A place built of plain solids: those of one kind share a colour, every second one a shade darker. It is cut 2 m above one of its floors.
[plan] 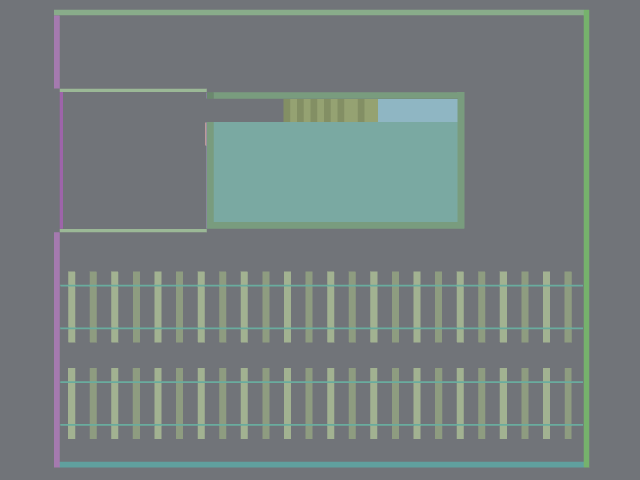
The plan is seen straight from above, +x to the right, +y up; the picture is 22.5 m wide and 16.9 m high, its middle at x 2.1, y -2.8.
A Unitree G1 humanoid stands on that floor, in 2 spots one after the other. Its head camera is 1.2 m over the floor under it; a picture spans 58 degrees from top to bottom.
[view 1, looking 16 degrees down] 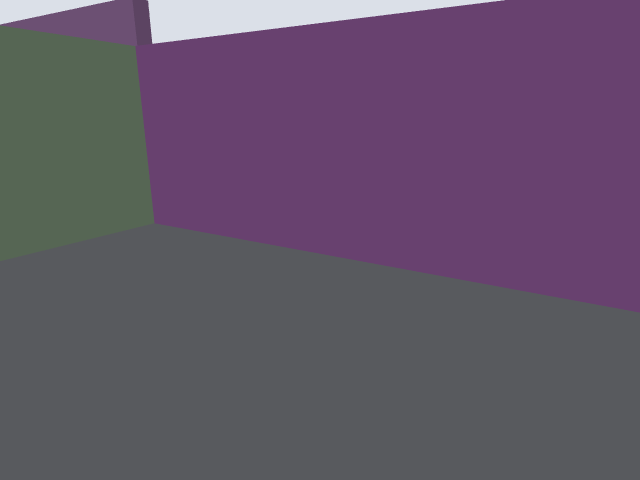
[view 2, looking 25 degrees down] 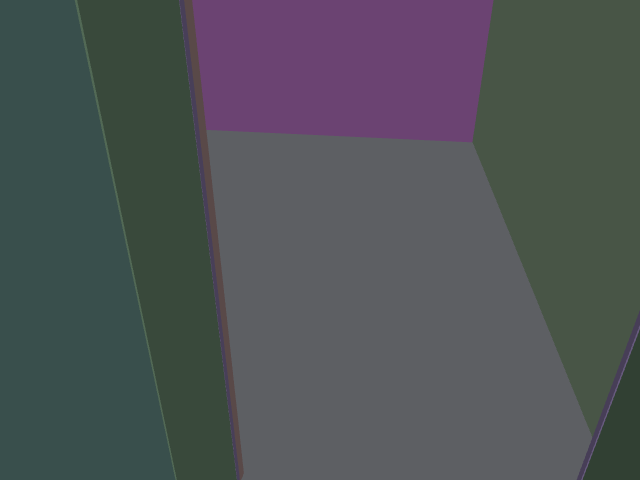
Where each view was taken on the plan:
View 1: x -3.74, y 1.76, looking -149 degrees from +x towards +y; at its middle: fence_end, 3.88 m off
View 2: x -1.14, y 1.76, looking -167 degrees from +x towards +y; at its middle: ground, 2.84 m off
